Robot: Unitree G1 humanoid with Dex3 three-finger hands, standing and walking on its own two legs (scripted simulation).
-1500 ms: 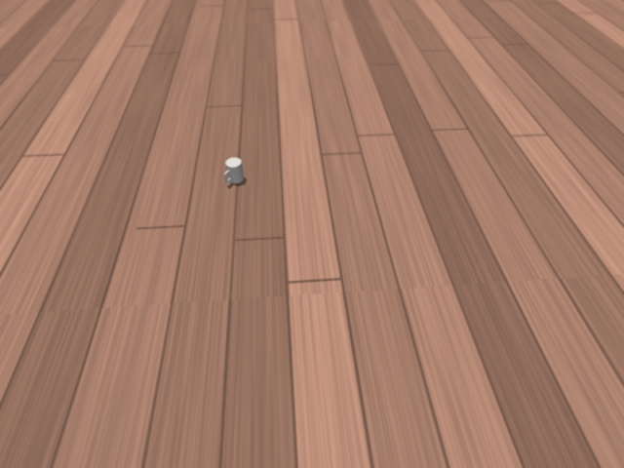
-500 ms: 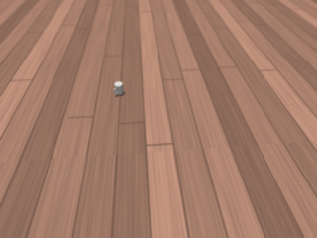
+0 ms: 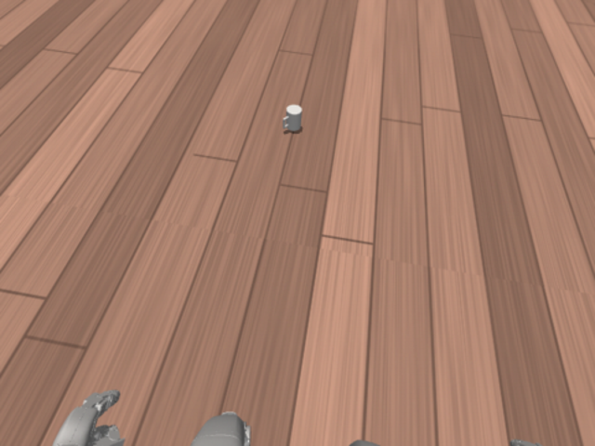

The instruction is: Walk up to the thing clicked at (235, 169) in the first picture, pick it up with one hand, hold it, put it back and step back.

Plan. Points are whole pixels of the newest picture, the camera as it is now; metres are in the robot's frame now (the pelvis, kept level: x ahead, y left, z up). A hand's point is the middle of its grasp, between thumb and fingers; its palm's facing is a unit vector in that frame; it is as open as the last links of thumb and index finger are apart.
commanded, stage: walk up
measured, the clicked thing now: (291, 119) +1.57 +0.00 -0.71
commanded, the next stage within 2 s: stand in 1.78 s
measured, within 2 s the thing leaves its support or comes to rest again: neither
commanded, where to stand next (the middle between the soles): +0.08 -0.01 m, yaw +33 degrees
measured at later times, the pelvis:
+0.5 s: pelvis +0.00 -0.04 -0.01, yaw +19 degrees
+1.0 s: pelvis +0.00 -0.04 -0.02, yaw +31 degrees
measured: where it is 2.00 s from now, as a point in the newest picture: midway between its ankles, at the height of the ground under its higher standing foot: outside the picture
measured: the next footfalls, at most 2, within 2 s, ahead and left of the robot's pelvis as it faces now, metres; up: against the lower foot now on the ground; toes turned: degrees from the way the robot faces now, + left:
left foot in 0.08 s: +0.07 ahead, +0.15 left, +0.00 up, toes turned +6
right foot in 0.38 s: +0.13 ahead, -0.13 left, +0.00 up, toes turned +33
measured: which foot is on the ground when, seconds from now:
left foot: up 0.00-0.06, down 0.08-0.40, up 0.42-0.70, down 0.72-1.00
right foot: down 0.00-0.08, up 0.10-0.36, down 0.38-1.00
